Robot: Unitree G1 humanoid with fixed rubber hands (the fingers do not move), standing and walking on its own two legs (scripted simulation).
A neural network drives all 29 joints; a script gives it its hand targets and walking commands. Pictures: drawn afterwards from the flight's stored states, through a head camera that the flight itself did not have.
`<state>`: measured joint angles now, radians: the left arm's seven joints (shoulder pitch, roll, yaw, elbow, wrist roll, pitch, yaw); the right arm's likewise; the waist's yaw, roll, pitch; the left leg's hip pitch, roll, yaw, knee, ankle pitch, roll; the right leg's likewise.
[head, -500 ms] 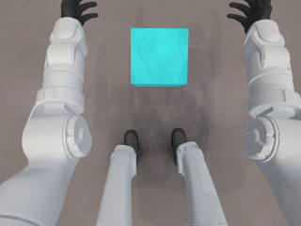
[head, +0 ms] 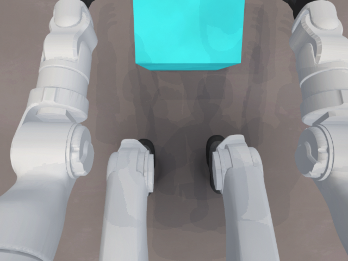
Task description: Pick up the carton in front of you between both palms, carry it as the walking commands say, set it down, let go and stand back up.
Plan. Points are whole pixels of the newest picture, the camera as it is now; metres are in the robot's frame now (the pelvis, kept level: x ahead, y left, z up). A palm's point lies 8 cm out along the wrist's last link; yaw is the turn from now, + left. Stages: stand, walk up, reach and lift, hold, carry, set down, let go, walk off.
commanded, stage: reach and lift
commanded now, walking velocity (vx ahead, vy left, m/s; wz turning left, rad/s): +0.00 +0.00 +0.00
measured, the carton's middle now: (185, 25) +0.55 -0.02 -0.33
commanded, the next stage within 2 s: none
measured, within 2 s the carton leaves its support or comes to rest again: leaves its support in 1.20 s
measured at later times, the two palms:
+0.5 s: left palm (104, 16) +0.56 +0.15 -0.26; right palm (271, 16) +0.55 -0.21 -0.26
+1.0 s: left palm (116, 17) +0.56 +0.13 -0.25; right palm (258, 18) +0.54 -0.18 -0.25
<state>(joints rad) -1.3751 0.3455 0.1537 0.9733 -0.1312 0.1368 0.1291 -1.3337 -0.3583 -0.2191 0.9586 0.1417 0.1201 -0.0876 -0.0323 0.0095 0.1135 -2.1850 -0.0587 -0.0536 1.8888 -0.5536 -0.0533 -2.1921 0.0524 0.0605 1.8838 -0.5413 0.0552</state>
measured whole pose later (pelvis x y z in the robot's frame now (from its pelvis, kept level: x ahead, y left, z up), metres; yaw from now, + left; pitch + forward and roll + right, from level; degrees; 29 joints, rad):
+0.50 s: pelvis -0.01 +0.00 -0.08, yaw +0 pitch +38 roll +0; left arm -1.56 0.40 0.04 1.15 -0.22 0.07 0.11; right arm -1.54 -0.39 -0.13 1.16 0.20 0.06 -0.10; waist -0.04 0.00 0.41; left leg -2.25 -0.05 -0.05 2.22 -0.63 -0.06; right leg -2.25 0.03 0.03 2.21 -0.62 0.04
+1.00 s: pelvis -0.02 +0.00 -0.08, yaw +0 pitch +35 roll -1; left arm -1.62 0.31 0.18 1.15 -0.08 0.13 0.11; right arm -1.58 -0.30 -0.26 1.11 0.05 0.13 -0.08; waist -0.04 0.02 0.46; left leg -2.23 -0.07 -0.05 2.21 -0.60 -0.05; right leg -2.22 0.03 0.04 2.20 -0.59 0.05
